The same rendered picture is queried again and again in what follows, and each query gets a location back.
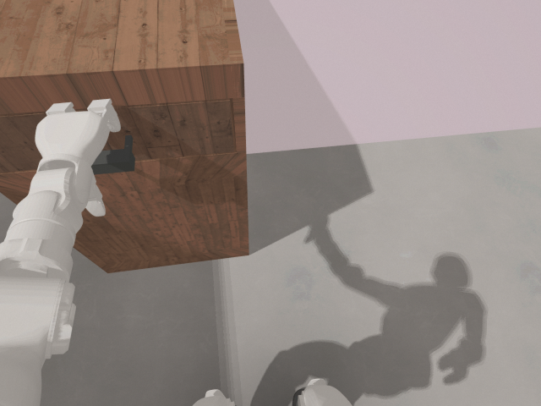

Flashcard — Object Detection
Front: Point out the left robot hand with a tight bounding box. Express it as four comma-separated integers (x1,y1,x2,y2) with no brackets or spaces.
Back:
35,99,121,217

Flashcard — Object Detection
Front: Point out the drawer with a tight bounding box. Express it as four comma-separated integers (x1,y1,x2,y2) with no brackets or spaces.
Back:
0,98,234,173

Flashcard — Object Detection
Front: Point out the right robot thigh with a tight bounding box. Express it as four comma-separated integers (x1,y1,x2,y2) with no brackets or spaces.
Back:
298,385,352,406

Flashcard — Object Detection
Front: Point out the left robot forearm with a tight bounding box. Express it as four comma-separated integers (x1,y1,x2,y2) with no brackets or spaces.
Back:
0,154,93,283

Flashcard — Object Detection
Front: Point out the cabinet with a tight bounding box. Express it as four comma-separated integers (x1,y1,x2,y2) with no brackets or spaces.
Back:
0,0,249,273

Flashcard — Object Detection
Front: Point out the right robot shin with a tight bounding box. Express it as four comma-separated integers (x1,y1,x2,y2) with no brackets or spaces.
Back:
304,379,325,391

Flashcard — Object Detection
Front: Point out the left robot upper arm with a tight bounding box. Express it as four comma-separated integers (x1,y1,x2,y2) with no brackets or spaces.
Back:
0,276,76,406

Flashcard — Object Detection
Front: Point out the handle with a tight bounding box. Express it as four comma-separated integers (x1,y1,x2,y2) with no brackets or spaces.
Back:
91,135,135,175

